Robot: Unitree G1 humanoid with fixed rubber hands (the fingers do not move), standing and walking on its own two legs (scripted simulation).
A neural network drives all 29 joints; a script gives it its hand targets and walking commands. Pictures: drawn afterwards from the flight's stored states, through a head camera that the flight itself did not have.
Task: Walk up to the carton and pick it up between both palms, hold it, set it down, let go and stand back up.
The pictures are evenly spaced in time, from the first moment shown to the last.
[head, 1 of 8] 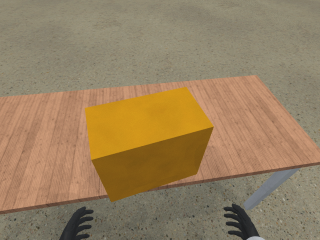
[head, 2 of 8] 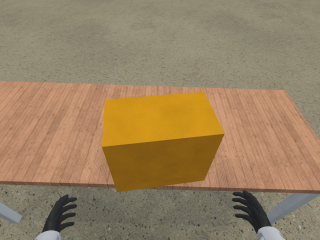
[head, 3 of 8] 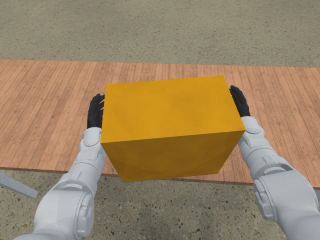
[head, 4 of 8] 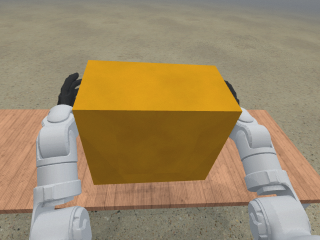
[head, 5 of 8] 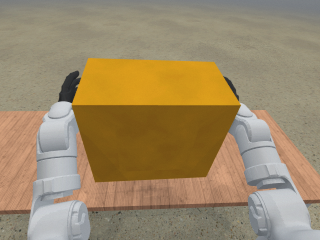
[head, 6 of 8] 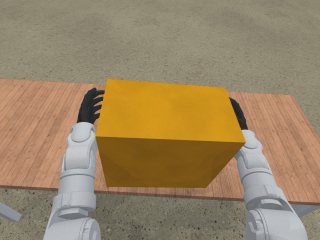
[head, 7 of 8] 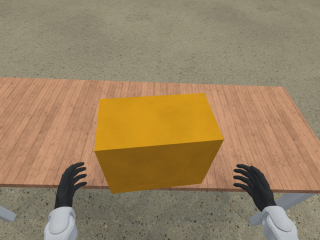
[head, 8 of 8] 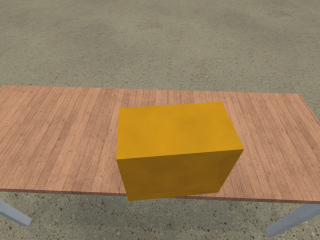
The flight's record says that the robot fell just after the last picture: no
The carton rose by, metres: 0.20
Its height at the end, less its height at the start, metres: +0.00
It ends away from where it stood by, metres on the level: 0.00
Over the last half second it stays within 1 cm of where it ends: yes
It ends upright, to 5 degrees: yes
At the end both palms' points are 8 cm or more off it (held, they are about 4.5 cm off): yes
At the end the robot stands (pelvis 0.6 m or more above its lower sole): yes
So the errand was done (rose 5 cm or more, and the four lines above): yes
